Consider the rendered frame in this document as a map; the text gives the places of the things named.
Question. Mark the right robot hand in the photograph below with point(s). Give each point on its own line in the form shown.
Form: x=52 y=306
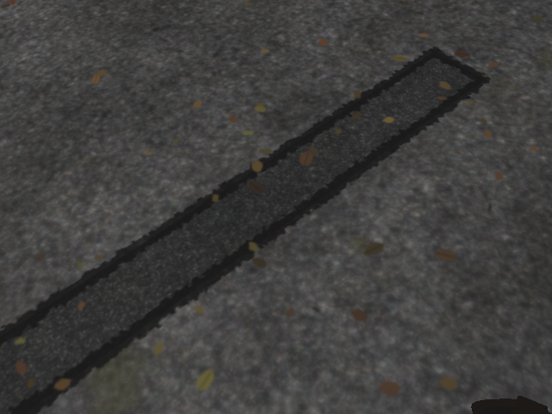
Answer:
x=521 y=405

